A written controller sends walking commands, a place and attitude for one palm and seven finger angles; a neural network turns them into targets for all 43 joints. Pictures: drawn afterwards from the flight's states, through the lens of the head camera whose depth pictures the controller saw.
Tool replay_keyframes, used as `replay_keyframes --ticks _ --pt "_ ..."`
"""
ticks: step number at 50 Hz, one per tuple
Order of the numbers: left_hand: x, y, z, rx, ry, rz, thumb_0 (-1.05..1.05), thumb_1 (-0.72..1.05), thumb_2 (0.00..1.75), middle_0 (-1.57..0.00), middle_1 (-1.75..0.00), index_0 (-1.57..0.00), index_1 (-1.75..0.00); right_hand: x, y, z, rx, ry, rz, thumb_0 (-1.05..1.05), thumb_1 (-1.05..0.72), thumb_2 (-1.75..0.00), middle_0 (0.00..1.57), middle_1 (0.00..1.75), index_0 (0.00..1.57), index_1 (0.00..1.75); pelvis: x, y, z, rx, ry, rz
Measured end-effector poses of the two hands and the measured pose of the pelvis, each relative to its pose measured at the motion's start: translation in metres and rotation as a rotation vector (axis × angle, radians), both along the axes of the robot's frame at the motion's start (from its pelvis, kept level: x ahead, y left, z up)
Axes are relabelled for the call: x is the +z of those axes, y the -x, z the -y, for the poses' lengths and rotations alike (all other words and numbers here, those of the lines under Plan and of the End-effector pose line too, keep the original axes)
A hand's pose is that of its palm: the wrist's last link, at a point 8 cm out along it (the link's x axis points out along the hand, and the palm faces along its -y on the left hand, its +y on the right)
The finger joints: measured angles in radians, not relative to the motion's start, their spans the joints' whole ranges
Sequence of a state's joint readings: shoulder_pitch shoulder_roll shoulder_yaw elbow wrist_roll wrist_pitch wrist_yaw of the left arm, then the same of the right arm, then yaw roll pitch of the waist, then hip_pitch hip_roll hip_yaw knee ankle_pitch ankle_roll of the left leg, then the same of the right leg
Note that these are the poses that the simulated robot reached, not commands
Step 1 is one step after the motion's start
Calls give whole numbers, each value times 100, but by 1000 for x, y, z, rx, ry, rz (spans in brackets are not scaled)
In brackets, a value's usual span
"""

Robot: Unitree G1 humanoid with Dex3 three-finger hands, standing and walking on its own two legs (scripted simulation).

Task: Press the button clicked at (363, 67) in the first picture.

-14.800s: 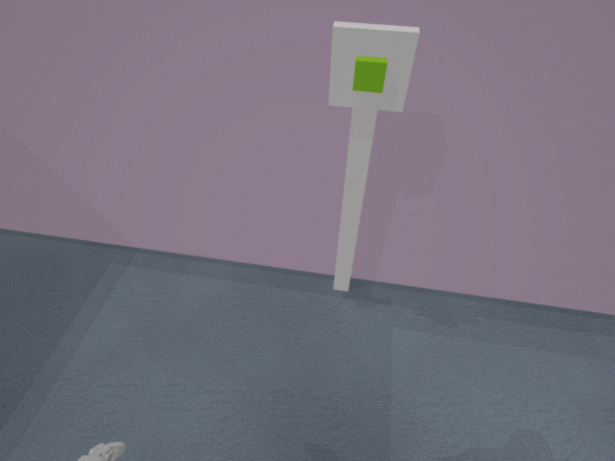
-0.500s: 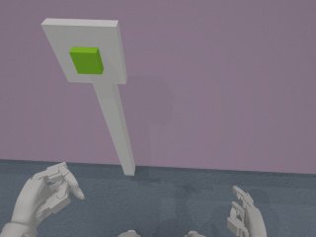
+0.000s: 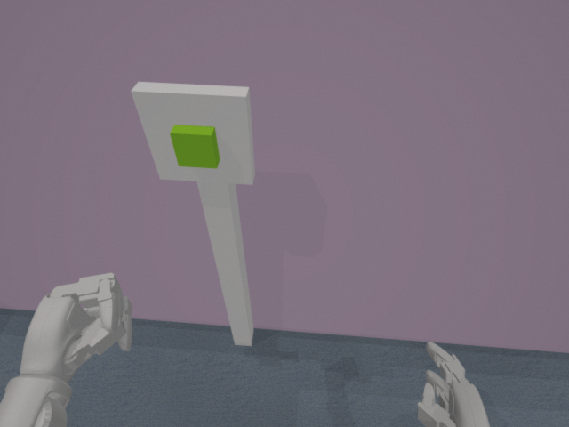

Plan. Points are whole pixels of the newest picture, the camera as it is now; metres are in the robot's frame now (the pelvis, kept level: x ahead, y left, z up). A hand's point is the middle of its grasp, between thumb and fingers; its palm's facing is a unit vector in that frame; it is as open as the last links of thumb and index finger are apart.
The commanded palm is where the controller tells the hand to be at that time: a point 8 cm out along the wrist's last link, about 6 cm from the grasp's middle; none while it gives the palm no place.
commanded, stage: raise the hand and make a fist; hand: left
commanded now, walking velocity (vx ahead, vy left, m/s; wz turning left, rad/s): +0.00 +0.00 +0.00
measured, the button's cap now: (196, 145) +0.50 +0.18 +0.15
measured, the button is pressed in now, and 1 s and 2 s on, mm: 0 0 0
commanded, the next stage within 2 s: aim a knuckle at the button in 0.74 s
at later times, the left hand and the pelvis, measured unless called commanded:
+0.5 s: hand (119, 285) +0.24 +0.21 +0.14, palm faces +0.02 -1.00 -0.06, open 3.1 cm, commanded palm +0.21 +0.26 +0.15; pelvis +0.01 +0.00 +0.02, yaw +0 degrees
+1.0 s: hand (136, 287) +0.24 +0.19 +0.14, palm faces +0.05 -1.00 -0.06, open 3.1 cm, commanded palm +0.23 +0.24 +0.14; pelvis -0.01 -0.02 +0.02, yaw +0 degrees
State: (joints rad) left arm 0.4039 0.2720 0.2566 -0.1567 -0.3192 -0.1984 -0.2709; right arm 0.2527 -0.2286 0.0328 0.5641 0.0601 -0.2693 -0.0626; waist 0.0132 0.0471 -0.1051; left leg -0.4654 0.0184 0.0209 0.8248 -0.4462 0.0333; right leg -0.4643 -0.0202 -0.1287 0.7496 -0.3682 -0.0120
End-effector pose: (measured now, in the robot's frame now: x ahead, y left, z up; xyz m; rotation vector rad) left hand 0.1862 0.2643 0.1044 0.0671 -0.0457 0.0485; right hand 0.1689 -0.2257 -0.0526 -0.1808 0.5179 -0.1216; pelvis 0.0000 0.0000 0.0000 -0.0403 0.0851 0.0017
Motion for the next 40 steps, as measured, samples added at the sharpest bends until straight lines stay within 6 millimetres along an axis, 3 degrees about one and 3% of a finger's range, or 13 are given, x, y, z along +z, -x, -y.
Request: replay_keyframes --ticks 5,9,15,21,40 --pt "-2 -6 3 -40 -1 -79 2 90 90 -130 -150 -130 -150 4 -3 -10 29 -6 4 1 -90 -90 20 30 20 30 5 -1 -4 0 -3 21" --pt "12 -11 -2 -27 -13 -39 2 90 90 -130 -150 -130 -150 6 -2 -13 44 1 -9 1 -90 -90 20 30 20 30 9 -2 -4 -1 -5 37" --pt "35 -24 -9 -3 -11 26 2 90 90 -130 -150 -130 -150 6 0 -12 46 5 -31 1 -90 -90 20 30 20 30 14 -4 -5 4 -6 56" --pt "35 -35 -3 -43 -1 -38 2 90 90 -130 -150 -130 -150 10 1 -5 22 6 -30 1 -90 -90 20 30 20 30 18 -5 -4 -2 -12 67" --pt "36 -22 12 -8 -5 -40 2 90 90 -130 -150 -130 -150 12 3 9 21 -1 -28 1 -90 -90 20 30 20 30 22 0 11 -3 -23 92"
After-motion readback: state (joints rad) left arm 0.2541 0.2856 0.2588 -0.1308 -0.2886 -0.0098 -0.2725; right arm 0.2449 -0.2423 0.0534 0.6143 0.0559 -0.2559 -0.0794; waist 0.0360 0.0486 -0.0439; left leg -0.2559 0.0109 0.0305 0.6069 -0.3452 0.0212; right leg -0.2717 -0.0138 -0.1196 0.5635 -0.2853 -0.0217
